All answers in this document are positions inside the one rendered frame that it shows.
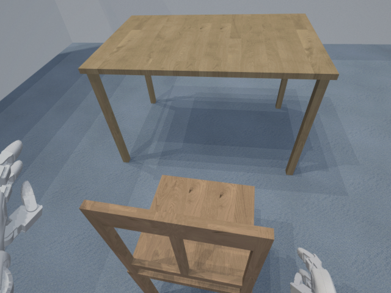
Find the left robot hand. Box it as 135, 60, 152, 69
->
0, 140, 43, 251

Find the right robot hand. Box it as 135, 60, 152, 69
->
290, 247, 337, 293

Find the chair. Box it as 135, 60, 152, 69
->
79, 175, 274, 293

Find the left robot forearm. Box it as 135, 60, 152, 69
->
0, 250, 14, 293

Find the table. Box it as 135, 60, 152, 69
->
78, 13, 339, 175

